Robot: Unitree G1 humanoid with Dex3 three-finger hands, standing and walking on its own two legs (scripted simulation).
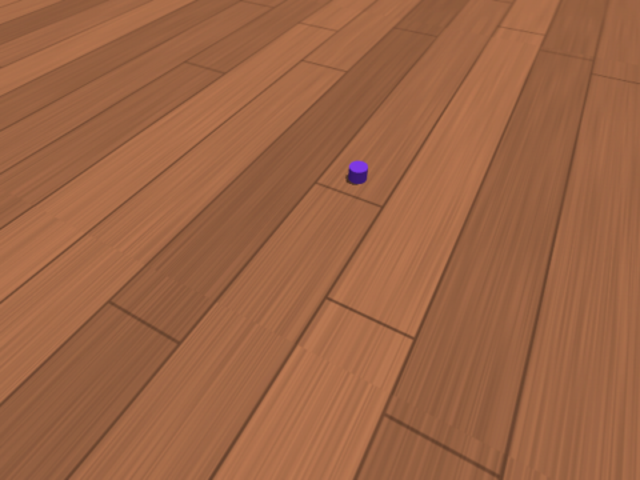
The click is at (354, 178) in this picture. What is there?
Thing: low tin
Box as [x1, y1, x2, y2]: [348, 161, 367, 183]
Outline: 354,161 349,165 348,178 350,181 354,183 361,183 366,179 367,165 362,161
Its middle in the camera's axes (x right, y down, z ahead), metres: +0.19 -0.31 +1.87
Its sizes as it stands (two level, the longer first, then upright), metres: 0.089 0.089 0.069
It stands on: the floor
